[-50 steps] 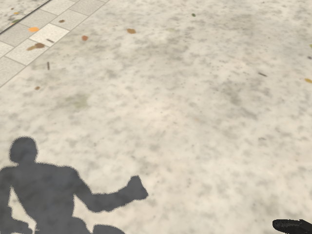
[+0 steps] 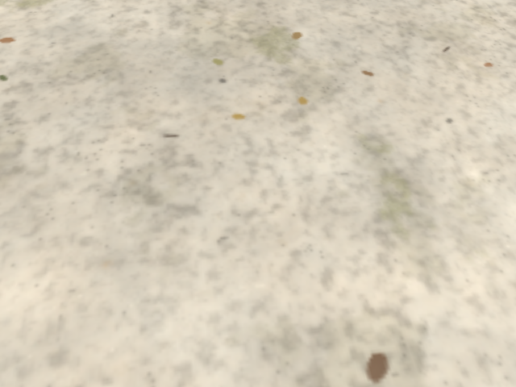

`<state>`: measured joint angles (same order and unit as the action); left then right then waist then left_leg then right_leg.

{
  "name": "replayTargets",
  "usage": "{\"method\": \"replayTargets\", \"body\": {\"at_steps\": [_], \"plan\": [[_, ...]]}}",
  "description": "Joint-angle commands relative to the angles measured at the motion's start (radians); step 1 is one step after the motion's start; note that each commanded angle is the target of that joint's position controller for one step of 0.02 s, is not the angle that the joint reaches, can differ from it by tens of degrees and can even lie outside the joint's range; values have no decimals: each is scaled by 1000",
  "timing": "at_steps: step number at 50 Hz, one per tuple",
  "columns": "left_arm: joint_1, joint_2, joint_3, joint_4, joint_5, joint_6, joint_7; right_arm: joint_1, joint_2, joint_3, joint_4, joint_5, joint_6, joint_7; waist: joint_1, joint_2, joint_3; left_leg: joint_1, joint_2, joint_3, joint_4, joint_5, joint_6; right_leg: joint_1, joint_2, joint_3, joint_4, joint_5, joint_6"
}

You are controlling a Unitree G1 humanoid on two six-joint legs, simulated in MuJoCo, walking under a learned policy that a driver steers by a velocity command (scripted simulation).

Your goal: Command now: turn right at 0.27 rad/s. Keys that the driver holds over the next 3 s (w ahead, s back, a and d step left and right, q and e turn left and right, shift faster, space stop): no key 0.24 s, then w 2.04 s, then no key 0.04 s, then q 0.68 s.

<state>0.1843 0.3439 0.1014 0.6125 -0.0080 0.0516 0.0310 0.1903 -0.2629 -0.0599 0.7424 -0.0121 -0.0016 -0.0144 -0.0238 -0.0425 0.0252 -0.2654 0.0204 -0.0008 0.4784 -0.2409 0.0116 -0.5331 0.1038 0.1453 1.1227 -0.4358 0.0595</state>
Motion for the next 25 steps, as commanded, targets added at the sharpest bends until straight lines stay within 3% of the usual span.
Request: {"method": "replayTargets", "body": {"at_steps": [1,3,5,7,8,9,10,11,12,13,14,16,17,19,20,22,25], "plan": [[-24,15,-3,-69,-2,-11,1,-61,-122,-22,-75,2,-7,-10,13,199,-77,155,193,-166,-133,355,190,-19,-52,-32,-123,15,32],[-53,-18,-22,-77,5,-14,-6,-51,-145,-27,-67,6,0,-9,-5,243,-96,146,189,-142,-121,365,189,107,-89,-89,-319,-15,32],[-47,5,-18,-68,-4,-16,-11,-16,-175,-35,-55,16,7,-4,-20,266,-97,142,204,-162,-104,380,198,187,-83,-135,-467,13,25],[14,8,-14,-30,-3,-20,-15,-16,-165,-27,-47,33,9,-1,15,238,-86,105,191,-155,-68,372,169,317,-72,-159,-738,226,-11],[19,27,-14,-28,5,-21,-14,25,-148,-20,-31,36,0,1,12,208,-87,60,180,-152,-62,329,121,407,-95,-116,-814,327,-41],[32,75,-8,-37,13,-20,-6,41,-121,-8,-35,11,-15,9,-5,107,-131,-12,141,-112,-8,224,53,522,-197,-2,-775,530,-77],[-6,121,-1,-35,26,-16,0,73,-72,8,-42,-17,-34,21,-66,-95,-144,-61,49,-12,15,30,-15,514,-284,75,-702,632,-152],[-31,37,-20,-34,29,-22,-12,16,-80,12,-42,-23,-36,18,-26,-111,-148,26,48,-3,-9,-7,-54,398,-278,72,-715,469,-189],[-41,1,-29,-31,34,-29,-21,-29,-107,6,-41,-18,-34,18,-10,-76,-113,42,41,6,-7,40,-67,370,-229,46,-724,348,-162],[-18,6,-29,-16,38,-33,-22,-39,-104,6,-32,-14,-29,16,7,-66,-111,45,22,35,16,13,-68,358,-197,26,-739,209,-141],[-1,35,-23,-10,31,-35,-22,-35,-106,4,-28,-6,-21,12,19,-93,-75,11,-6,67,63,-65,-64,336,-197,45,-768,52,-149],[67,97,-8,7,17,-39,-19,-53,-109,1,-42,16,-20,8,55,-160,33,-137,-38,90,182,-179,-38,299,-277,188,-875,-279,-215],[99,107,-6,17,11,-44,-16,-77,-111,-2,-54,27,-30,9,73,-182,82,-203,-29,68,243,-214,-17,291,-322,267,-913,-331,-252],[133,95,-9,33,4,-67,-10,-93,-122,-12,-70,41,-54,20,83,-204,109,-344,23,-7,389,-307,29,358,-398,371,-938,-276,-303],[130,85,-11,34,-2,-77,-9,-86,-123,-14,-71,46,-65,28,76,-177,100,-384,45,-26,399,-318,48,400,-408,374,-934,-237,-307],[84,77,-12,27,-12,-84,-12,-77,-104,-7,-61,43,-82,46,58,-113,71,-320,50,-9,284,-263,68,409,-372,285,-922,-118,-281],[10,85,-10,18,-18,-76,-25,63,-93,-8,7,31,-90,61,-24,-74,-8,74,-31,85,67,37,48,230,-274,109,-847,26,-235]]}}
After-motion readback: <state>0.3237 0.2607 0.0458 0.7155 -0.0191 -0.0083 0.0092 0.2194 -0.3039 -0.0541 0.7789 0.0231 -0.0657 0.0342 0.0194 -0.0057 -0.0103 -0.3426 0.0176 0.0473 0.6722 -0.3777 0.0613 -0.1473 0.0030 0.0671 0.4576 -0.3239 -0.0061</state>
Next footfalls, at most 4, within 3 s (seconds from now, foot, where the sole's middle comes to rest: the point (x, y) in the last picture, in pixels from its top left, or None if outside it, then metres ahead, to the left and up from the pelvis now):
0.18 right None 0.02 -0.15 -0.78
0.54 left None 0.10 0.10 -0.78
1.06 right None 0.46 -0.13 -0.78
1.58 left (208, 286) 0.76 0.11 -0.78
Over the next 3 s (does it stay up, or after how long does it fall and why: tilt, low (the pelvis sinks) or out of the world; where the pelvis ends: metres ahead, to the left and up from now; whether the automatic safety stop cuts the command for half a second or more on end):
stays up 1.18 -0.04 -0.01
